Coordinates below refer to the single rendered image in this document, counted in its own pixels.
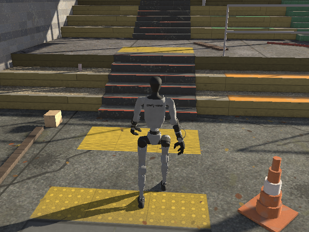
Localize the robot shin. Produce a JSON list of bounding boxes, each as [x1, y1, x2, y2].
[[138, 166, 145, 201], [161, 156, 169, 184]]

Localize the right robot upper arm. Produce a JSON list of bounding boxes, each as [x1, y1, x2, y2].
[[165, 98, 177, 125]]

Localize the robot right forearm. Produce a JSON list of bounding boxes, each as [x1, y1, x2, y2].
[[173, 118, 183, 143]]

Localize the robot left shin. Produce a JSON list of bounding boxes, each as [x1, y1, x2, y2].
[[138, 166, 145, 201]]

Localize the robot left hand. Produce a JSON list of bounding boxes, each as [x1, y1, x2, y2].
[[130, 127, 141, 135]]

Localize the robot right shin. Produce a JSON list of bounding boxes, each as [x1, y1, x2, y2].
[[161, 156, 169, 184]]

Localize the left robot upper arm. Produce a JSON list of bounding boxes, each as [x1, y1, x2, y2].
[[133, 97, 145, 122]]

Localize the robot left forearm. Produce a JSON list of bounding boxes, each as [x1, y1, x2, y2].
[[131, 115, 138, 130]]

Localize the robot right hand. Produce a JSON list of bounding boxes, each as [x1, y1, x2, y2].
[[174, 141, 185, 155]]

